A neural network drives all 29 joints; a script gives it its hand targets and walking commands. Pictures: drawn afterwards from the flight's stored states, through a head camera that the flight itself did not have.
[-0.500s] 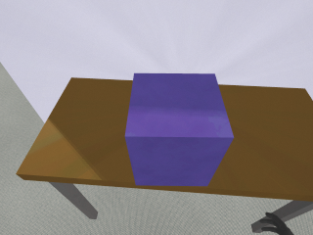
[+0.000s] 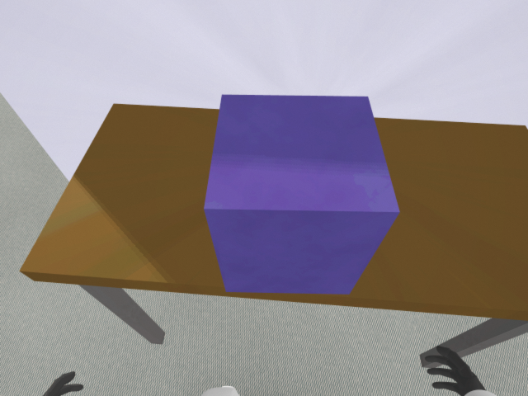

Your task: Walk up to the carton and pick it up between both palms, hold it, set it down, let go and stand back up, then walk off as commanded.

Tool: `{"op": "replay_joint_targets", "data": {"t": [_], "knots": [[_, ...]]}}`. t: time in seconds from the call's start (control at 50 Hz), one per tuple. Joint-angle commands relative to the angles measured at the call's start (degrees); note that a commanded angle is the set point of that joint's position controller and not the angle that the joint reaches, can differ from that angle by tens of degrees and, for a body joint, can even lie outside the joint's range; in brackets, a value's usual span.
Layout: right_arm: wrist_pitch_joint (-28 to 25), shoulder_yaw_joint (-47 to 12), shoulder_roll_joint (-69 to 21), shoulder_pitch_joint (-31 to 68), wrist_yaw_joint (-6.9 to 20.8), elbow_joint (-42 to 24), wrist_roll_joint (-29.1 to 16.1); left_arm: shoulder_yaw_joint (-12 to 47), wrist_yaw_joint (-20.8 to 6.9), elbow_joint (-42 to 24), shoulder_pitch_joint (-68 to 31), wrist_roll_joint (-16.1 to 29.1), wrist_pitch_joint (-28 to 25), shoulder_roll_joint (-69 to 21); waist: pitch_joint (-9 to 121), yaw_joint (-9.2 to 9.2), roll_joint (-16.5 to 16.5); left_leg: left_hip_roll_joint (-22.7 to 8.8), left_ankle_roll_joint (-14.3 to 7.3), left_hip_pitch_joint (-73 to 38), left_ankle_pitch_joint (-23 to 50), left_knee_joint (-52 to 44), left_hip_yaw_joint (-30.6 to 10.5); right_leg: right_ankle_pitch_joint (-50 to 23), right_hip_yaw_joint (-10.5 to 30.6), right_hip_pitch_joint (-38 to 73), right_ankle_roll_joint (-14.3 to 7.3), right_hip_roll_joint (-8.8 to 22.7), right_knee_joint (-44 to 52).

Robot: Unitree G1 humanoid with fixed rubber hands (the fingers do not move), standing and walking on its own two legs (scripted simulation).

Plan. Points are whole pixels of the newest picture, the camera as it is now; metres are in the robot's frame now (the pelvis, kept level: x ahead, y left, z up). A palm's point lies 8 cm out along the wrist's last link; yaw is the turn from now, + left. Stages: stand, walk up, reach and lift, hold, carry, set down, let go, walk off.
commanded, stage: reach and lift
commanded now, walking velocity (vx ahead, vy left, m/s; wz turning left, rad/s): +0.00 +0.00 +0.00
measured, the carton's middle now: (290, 202) +0.39 -0.02 +0.06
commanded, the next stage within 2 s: none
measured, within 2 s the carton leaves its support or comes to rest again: neither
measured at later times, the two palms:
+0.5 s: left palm out of the picture +0.13 +0.27 -0.05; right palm (484, 392) +0.14 -0.28 -0.05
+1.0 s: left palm (102, 351) +0.18 +0.24 -0.01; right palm (477, 372) +0.16 -0.25 +0.00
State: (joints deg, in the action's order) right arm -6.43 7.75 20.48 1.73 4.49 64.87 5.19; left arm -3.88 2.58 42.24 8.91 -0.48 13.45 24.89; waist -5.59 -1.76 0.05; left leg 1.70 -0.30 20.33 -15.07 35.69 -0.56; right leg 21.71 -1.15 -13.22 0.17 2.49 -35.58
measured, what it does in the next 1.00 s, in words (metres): stands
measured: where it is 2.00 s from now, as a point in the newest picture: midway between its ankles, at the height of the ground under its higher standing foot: outside the picture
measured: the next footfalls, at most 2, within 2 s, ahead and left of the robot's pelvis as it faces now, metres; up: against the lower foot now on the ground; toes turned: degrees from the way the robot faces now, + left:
none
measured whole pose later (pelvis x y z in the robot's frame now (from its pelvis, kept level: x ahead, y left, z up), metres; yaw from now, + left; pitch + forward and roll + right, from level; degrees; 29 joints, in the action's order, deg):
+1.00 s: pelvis +0.00 -0.01 +0.03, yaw -5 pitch -4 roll +0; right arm -1.1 2.3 13.5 -17.7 3.5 17.7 -6.2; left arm -4.3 3.2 8.5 18.2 2.9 13.0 15.3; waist -2.9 -2.5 -2.9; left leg -0.7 -0.3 4.6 -6.8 15.3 4.4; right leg 11.3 1.9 0.0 0.9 0.9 -15.2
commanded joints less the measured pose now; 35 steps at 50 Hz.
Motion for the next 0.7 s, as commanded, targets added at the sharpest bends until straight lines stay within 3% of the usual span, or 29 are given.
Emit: {"op": "replay_joint_targets", "data": {"t": [0.0, 0.04, 0.08, 0.1, 0.12, 0.14, 0.16, 0.22, 0.3, 0.38, 0.52, 0.68], "knots": [[-7.47, 2.42, 11.09, 3.37, 0.1, -6.35, -0.76, -4.46, -0.83, -17.05, -9.11, -3.5, 8.45, 6.84, 15.08, 1.52, -1.8, -4.14, 5.03, -21.86, 19.81, 1.13, 1.31, -14.33, -5.4, -8.04, -1.66, -3.03, 4.65], [-7.81, 1.32, 12.55, 2.03, -0.98, -9.69, -2.93, -6.17, -1.78, -18.12, -4.51, -4.97, 9.85, 6.71, 19.24, 0.41, -2.44, -3.0, 4.77, -26.18, 27.16, 0.87, 1.37, -21.34, -5.6, -3.71, -0.92, -3.98, 6.0], [-7.27, -0.02, 12.65, 1.14, -2.18, -12.9, -3.79, -8.34, -2.31, -18.74, -0.92, -5.98, 10.41, 7.04, 18.61, -1.27, -2.7, -1.25, 3.57, -25.08, 28.67, -1.32, 1.85, -26.64, -4.96, 2.01, -0.39, -4.4, 7.84], [-6.72, -1.01, 11.82, 1.34, -2.67, -14.61, -4.06, -9.3, -2.38, -19.12, -0.41, -6.01, 10.49, 6.97, 16.85, -2.16, -2.6, -0.53, 2.96, -23.81, 27.25, -3.03, 2.3, -27.67, -4.49, 4.1, -0.25, -4.18, 9.03], [-5.64, -1.97, 10.41, 0.42, -2.85, -16.79, -3.88, -10.15, -2.32, -19.15, 0.14, -5.75, 10.48, 7.12, 14.03, -2.3, -3.15, -0.12, 2.08, -22.5, 20.93, -5.21, 2.94, -24.8, -3.78, 4.27, -0.21, -3.85, 10.57], [-4.49, -3.11, 8.63, 0.26, -3.1, -18.49, -3.81, -11.0, -2.15, -18.91, 0.57, -6.12, 10.59, 7.37, 10.21, -4.01, -3.85, 0.36, 1.12, -19.57, 15.52, -7.16, 3.92, -22.21, -2.74, 5.57, 0.21, -3.1, 11.74], [-3.39, -3.94, 6.81, -0.6, -3.33, -19.18, -3.75, -11.38, -2.09, -18.75, -0.11, -6.3, 10.69, 6.99, 6.59, -4.54, -3.39, 0.62, 0.8, -17.41, 12.94, -8.81, 4.97, -21.73, -2.06, 6.06, 0.58, -2.69, 12.27], [-0.91, -5.11, 3.39, -2.55, -3.33, -20.88, -4.73, -10.32, -2.5, -18.93, -4.29, -5.73, 10.6, 4.97, 0.19, -2.82, -0.85, 0.28, 1.01, -14.73, 8.81, -12.24, 6.37, -19.31, -0.7, 5.51, 1.19, -1.73, 14.34], [1.77, -5.58, 0.43, -5.24, -3.15, -26.91, -5.58, -9.19, -2.7, -22.49, -8.76, -3.94, 9.56, 4.86, 0.73, -1.67, -0.89, -0.52, 0.7, -15.59, 4.82, -13.49, 7.11, -14.48, 1.19, 2.75, 1.27, -0.18, 17.11], [2.2, -4.41, -1.8, -7.21, -4.37, -34.45, -5.19, -9.07, -2.57, -27.02, -8.68, -1.62, 7.13, 6.29, 3.3, -1.42, -0.75, -0.15, 0.54, -16.5, 4.83, -13.98, 7.31, -14.93, 1.94, 3.27, 1.82, 0.38, 18.02], [3.16, -2.35, -2.31, -9.68, -5.84, -40.74, -4.26, -6.25, -2.6, -30.25, -4.11, 1.28, 4.68, 4.97, 4.41, -0.66, 0.43, -0.92, 1.31, -19.01, 5.99, -16.58, 7.35, -11.61, 0.08, 3.12, 0.65, -1.33, 19.66], [4.34, -0.87, -0.92, -10.37, -3.61, -45.28, -5.49, -3.17, -0.85, -34.49, 1.58, 2.46, 3.23, -0.23, 4.75, -0.26, 0.78, -2.42, 3.25, -23.87, 11.53, -19.61, 5.45, -8.26, -1.54, 1.67, -1.51, -3.43, 22.83]]}}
